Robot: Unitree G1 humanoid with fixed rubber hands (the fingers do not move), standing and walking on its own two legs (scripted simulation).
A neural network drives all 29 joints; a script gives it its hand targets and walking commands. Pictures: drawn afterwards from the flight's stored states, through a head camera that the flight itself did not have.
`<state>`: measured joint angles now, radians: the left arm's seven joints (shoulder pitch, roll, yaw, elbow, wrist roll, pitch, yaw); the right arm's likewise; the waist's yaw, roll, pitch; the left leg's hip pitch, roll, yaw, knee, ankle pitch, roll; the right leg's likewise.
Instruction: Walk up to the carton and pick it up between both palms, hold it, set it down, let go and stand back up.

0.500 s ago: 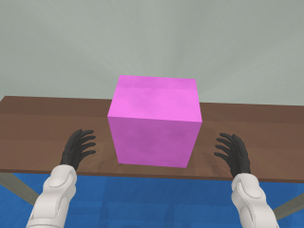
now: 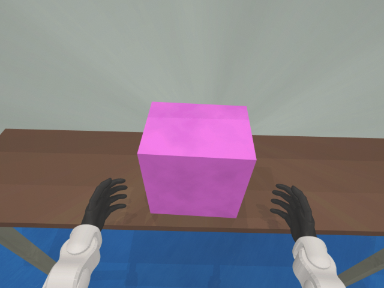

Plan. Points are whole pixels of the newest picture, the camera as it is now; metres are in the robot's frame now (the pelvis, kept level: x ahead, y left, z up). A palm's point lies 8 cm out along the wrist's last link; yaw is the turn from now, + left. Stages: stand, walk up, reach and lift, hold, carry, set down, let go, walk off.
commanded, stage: set down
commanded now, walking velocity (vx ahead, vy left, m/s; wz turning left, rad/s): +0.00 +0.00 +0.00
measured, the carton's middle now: (195, 162) +0.41 +0.03 +0.03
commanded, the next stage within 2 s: let go in 0.88 s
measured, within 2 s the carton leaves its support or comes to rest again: neither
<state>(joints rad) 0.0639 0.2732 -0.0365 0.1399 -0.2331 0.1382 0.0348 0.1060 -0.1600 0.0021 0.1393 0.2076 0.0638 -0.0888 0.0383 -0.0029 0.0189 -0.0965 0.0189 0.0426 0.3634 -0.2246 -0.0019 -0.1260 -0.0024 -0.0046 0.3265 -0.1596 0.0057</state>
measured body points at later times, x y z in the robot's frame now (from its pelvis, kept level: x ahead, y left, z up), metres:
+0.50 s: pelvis +0.01 +0.00 +0.00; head +0.01 +0.00 +0.45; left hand +0.21 +0.23 -0.02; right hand +0.21 -0.20 -0.02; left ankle -0.02 +0.11 -0.75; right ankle +0.01 -0.13 -0.75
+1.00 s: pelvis +0.00 +0.00 +0.00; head -0.01 +0.00 +0.45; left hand +0.18 +0.22 -0.06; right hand +0.18 -0.22 -0.06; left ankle -0.02 +0.11 -0.75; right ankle +0.01 -0.13 -0.75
